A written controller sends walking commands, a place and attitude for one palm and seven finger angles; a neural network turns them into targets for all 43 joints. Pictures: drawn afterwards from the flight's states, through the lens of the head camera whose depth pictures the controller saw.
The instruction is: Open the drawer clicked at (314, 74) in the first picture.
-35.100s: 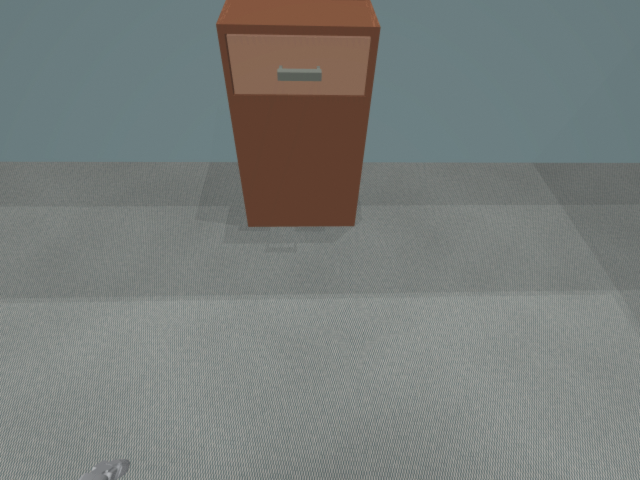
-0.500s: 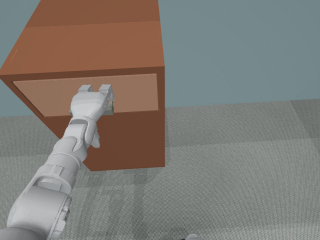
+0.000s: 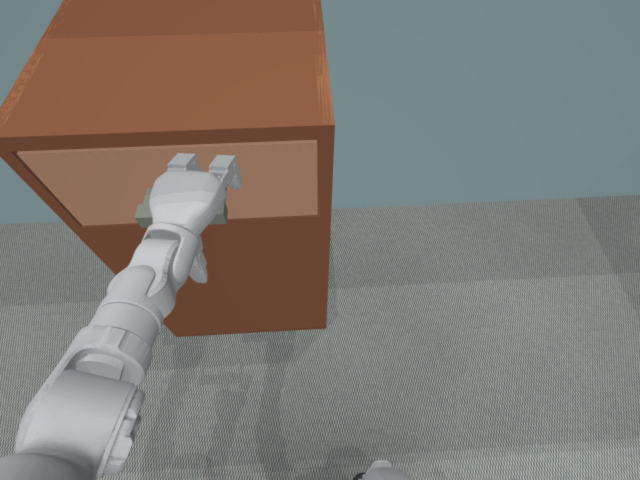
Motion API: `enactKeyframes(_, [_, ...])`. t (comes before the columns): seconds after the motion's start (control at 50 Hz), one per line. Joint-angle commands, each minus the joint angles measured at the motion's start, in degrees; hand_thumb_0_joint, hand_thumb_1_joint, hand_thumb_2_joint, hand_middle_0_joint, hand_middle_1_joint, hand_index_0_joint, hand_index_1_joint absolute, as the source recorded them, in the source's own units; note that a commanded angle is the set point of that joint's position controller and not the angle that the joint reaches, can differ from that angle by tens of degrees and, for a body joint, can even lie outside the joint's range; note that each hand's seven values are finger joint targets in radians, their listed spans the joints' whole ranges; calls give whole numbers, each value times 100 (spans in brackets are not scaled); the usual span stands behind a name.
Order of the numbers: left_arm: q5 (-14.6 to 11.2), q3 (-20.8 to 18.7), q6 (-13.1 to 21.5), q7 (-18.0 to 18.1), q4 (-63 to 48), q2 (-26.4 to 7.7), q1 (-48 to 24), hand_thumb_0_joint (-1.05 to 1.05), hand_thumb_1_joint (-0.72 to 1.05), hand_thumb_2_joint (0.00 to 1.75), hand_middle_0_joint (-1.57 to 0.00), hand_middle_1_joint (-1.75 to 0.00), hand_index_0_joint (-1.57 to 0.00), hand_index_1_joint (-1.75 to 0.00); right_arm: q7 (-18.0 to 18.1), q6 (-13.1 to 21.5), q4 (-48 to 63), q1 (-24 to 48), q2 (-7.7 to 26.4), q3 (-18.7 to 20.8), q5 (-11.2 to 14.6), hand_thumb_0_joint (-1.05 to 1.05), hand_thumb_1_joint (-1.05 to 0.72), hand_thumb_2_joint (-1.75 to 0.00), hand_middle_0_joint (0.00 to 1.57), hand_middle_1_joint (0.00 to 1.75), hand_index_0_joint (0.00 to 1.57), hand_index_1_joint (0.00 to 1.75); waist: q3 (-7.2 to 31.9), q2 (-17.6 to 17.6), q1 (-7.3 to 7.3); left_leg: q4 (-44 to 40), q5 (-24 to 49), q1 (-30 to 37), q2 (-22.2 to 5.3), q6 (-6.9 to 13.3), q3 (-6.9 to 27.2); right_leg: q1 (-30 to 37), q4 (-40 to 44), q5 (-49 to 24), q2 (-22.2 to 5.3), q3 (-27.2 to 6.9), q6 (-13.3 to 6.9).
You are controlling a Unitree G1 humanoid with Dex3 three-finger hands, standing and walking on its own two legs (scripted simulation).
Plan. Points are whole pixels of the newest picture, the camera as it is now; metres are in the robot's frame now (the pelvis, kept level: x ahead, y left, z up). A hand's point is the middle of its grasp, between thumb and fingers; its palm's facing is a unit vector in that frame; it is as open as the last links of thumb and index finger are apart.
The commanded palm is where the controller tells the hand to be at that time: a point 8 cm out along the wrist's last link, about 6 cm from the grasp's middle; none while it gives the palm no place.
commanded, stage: re-aim the fingers above the handle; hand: left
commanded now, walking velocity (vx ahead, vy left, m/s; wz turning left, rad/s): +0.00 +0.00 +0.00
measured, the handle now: (184, 203) +0.52 +0.21 -0.03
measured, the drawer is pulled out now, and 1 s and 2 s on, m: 0.00 0.00 0.00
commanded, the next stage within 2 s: lower the fingers behind the handle in 0.66 s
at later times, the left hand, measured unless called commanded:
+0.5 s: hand (181, 217) +0.45 +0.19 +0.03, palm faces +0.04 -0.06 -1.00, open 13.8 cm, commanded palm +0.43 +0.22 +0.09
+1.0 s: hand (190, 213) +0.46 +0.18 +0.02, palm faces +0.06 +0.00 -1.00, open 13.8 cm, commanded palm +0.43 +0.20 +0.07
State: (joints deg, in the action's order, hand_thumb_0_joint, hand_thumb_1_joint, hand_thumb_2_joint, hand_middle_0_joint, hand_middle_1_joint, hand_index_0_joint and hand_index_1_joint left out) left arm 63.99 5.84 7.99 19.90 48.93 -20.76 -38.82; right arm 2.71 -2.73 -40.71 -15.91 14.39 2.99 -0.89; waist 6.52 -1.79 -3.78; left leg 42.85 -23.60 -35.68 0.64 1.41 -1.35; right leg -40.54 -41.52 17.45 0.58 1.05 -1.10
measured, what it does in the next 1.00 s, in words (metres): stands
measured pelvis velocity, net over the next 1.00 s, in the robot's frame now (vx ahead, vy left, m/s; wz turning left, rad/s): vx -0.01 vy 0.00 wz -0.03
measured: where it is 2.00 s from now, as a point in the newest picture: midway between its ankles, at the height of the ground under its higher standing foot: outside the picture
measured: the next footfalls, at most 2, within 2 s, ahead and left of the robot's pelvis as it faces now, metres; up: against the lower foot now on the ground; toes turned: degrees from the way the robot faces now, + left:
none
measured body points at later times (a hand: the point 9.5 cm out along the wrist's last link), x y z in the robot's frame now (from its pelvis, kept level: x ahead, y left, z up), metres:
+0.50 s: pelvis +0.00 +0.00 +0.00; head +0.08 -0.01 +0.44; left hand +0.44 +0.19 +0.09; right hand +0.06 -0.28 -0.13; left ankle -0.04 +0.10 -0.71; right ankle +0.02 -0.11 -0.71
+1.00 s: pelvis -0.01 +0.00 +0.00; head +0.09 -0.02 +0.43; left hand +0.46 +0.18 +0.07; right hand +0.05 -0.27 -0.14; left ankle -0.04 +0.10 -0.71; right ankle +0.02 -0.11 -0.71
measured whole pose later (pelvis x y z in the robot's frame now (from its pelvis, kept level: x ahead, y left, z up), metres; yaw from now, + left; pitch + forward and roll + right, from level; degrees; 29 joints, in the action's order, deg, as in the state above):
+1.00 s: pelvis -0.01 +0.00 +0.00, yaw -2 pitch +18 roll +0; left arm 65.3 2.6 -0.1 26.5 54.4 -21.6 -41.1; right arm 0.8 -3.9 -40.4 -15.1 14.1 2.2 -1.3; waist 7.0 -2.2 -4.4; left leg 44.2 -23.9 -38.4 0.2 1.6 -3.5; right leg -44.3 -43.3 17.1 1.2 -1.0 -0.9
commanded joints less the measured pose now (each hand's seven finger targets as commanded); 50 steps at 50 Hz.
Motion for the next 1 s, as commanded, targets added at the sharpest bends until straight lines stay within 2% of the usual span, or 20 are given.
enactKeyframes(0.0, [143,-1422,-779,1229,-1050,-2465,-2952,0,-50,30,-30,-120,-30,-120,-103,52,309,-268,705,152,-90,0,-90,-90,20,30,20,30,2803,-572,257,-139,2880,630,189,-118,29,1640,-167,-2215,146,-7,-161])
enactKeyframes(0.04, [77,-1136,-1375,1247,-549,-2166,-2748,0,-50,30,-30,-120,-30,-120,-164,-16,311,-209,721,163,-44,0,-90,-90,20,30,20,30,2942,-371,227,-208,2835,630,161,-125,-92,1887,-74,-2361,152,-5,-113])
enactKeyframes(0.1, [-224,-507,-2136,597,421,-1596,-2406,0,-50,30,-30,-120,-30,-120,-176,-173,318,-306,825,201,126,0,-90,-90,20,30,20,30,2870,260,38,-435,2560,632,113,-74,-136,2197,221,-2378,174,-16,-20])
enactKeyframes(0.16, [-562,-575,-2171,-111,343,-1840,-2372,0,-50,30,-30,-120,-30,-120,-5,-300,435,-192,941,184,239,0,-90,-90,20,30,20,30,2664,883,-8,-644,2129,575,143,63,-178,2629,537,-2338,128,-97,80])
enactKeyframes(0.24, [-499,30,-1128,-802,-473,-1190,-2513,0,-50,30,-30,-120,-30,-120,220,-138,584,-206,880,178,182,0,-90,-90,20,30,20,30,1985,662,-194,-737,1834,816,123,157,-69,2169,738,-1971,78,-124,41])
enactKeyframes(0.28, [-395,14,-468,-860,-1157,-1181,-2582,0,-50,30,-30,-120,-30,-120,257,-57,628,-291,806,226,119,0,-90,-90,20,30,20,30,2089,270,-158,-639,2053,1143,118,150,-12,1926,695,-1908,112,-153,-29])
enactKeyframes(0.34, [-226,-397,123,-472,-1315,-1443,-2472,0,-50,30,-30,-120,-30,-120,234,48,518,-500,714,264,68,0,-90,-90,20,30,20,30,2019,-148,-32,-471,2295,1189,96,54,87,1462,471,-1746,133,-106,-111])
enactKeyframes(0.38, [-155,-878,193,-11,-1376,-1864,-2471,0,-50,30,-30,-120,-30,-120,117,65,453,-520,716,279,43,0,-90,-90,20,30,20,30,2204,-482,131,-363,2565,1141,111,-26,112,1400,295,-1789,167,-73,-162])
enactKeyframes(0.42, [-90,-1280,-17,493,-1119,-2240,-2533,0,-50,30,-30,-120,-30,-120,1,77,356,-488,733,242,6,0,-90,-90,20,30,20,30,2206,-352,165,-280,2422,733,132,-46,106,1395,127,-1788,161,-55,-154])
enactKeyframes(0.48, [29,-1292,-651,959,-772,-2310,-2649,0,-50,30,-30,-120,-30,-120,-115,51,342,-313,770,213,-12,0,-90,-90,20,30,20,30,2370,-290,170,-287,2303,466,176,-62,10,1570,73,-1811,153,-34,-138])
enactKeyframes(0.52, [51,-933,-1145,984,-301,-2090,-2788,0,-50,30,-30,-120,-30,-120,-142,15,298,-309,801,213,29,0,-90,-90,20,30,20,30,2416,-239,48,-343,2121,480,153,-53,-53,1580,164,-1734,156,-49,-93])
enactKeyframes(0.58, [-164,-453,-1535,525,-96,-1651,-3025,0,-50,30,-30,-120,-30,-120,-105,-11,335,-402,859,279,122,0,-90,-90,20,30,20,30,2835,-5,-138,-442,2229,854,128,-16,-39,1887,346,-1928,184,-59,-52])
enactKeyframes(0.68, [-687,711,-1020,-604,-820,-318,-3119,0,-50,30,-30,-120,-30,-120,97,50,394,-486,848,360,129,0,-90,-90,20,30,20,30,2664,212,-506,-478,2542,1753,34,67,146,1569,649,-1913,182,-16,4])
enactKeyframes(0.7, [-675,676,-795,-694,-896,-335,-3020,0,-50,30,-30,-120,-30,-120,149,74,357,-469,837,344,100,0,-90,-90,20,30,20,30,2343,209,-463,-491,2540,1732,25,76,173,1408,674,-1806,171,25,1])
enactKeyframes(0.76, [-437,-35,-323,-578,-714,-1065,-2679,0,-50,30,-30,-120,-30,-120,179,51,309,-558,819,267,51,0,-90,-90,20,30,20,30,1874,148,-206,-506,2359,1344,57,31,210,1233,569,-1598,174,22,-82])
enactKeyframes(0.78, [-343,-596,-222,-411,-649,-1685,-2545,0,-50,30,-30,-120,-30,-120,163,18,304,-550,858,232,48,0,-90,-90,20,30,20,30,1836,66,9,-524,2295,1042,88,12,191,1378,497,-1604,162,-6,-131])
enactKeyframes(0.84, [-129,-1094,-292,277,-417,-1983,-2140,0,-50,30,-30,-120,-30,-120,-14,-12,323,-452,770,149,6,0,-90,-90,20,30,20,30,1718,-51,266,-446,2188,382,128,-42,107,1345,182,-1619,152,-19,-178])
enactKeyframes(0.88, [16,-1323,-565,745,-431,-2193,-2095,0,-50,30,-30,-120,-30,-120,-93,-5,410,-252,762,121,-61,0,-90,-90,20,30,20,30,2011,-5,423,-357,2252,113,174,-45,-7,1612,56,-1793,142,-68,-174])
enactKeyframes(0.94, [194,-972,-1169,1133,-292,-1878,-2272,0,-50,30,-30,-120,-30,-120,-182,-11,455,-250,738,166,-53,0,-90,-90,20,30,20,30,2511,-101,285,-269,2296,182,151,-79,-134,1669,-24,-1991,152,-75,-130])
enactKeyframes(0.98, [123,-783,-1498,1067,-89,-1646,-2393,0,-50,30,-30,-120,-30,-120,-202,-38,404,-300,767,230,-28,0,-90,-90,20,30,20,30,2849,76,128,-224,2456,366,124,-53,-126,1826,17,-2213,180,-75,-97])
